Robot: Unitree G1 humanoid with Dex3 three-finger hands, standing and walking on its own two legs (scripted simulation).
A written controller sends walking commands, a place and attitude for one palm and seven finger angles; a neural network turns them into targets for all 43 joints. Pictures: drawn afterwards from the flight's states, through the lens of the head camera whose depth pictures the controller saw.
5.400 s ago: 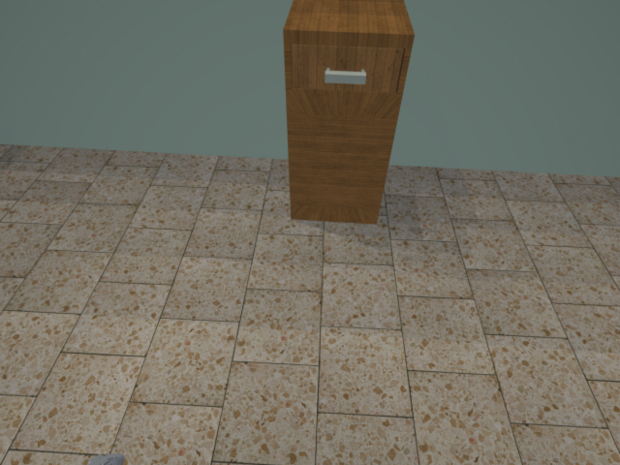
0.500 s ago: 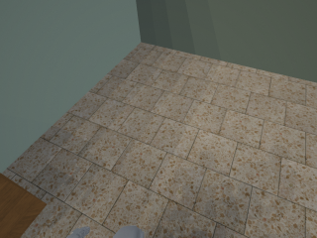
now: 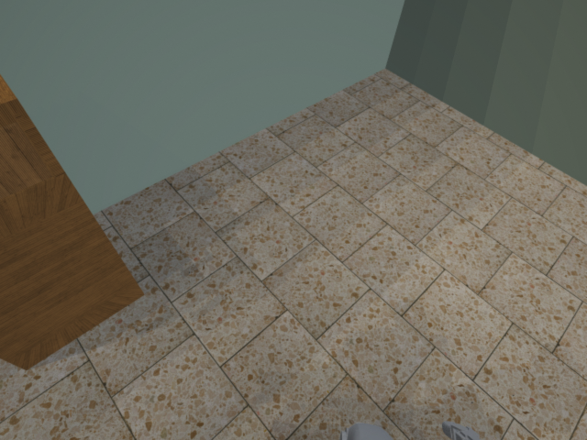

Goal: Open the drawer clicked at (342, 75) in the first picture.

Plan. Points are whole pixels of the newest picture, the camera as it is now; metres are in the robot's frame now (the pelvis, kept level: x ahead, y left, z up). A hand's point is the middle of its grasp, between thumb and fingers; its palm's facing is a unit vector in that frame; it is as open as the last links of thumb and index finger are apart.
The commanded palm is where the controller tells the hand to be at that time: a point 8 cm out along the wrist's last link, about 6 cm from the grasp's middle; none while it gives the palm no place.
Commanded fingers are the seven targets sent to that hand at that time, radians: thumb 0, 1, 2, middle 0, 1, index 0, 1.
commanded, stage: turn to face it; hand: left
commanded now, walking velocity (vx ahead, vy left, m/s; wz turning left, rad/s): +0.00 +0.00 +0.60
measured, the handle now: out of the picture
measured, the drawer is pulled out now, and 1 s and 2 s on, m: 0.00 0.00 0.00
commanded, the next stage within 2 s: take the last steps up to it in 1.16 s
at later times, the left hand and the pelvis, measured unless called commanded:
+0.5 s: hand out of the picture +0.03 +0.17 -0.15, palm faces +0.31 -0.92 -0.25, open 7.4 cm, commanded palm none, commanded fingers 0.00 0.90 0.90 -0.20 -0.30 -0.20 -0.30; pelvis +0.01 -0.04 +0.00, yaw +20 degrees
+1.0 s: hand out of the picture -0.03 +0.22 -0.16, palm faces +0.57 -0.78 -0.26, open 7.4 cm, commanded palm none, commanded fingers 0.00 0.90 0.90 -0.20 -0.30 -0.20 -0.30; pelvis +0.01 -0.01 +0.00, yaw +34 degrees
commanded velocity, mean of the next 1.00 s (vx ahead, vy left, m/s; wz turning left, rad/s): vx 0.00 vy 0.00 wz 0.53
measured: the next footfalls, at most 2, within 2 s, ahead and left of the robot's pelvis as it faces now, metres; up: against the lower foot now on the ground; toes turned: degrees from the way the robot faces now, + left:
right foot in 0.20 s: +0.07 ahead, -0.15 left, +0.00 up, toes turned +5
left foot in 0.64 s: +0.00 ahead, +0.10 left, +0.00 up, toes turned +31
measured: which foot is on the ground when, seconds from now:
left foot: down 0.00-0.20, up 0.22-0.62, down 0.64-1.00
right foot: up 0.00-0.18, down 0.20-0.62, up 0.64-1.00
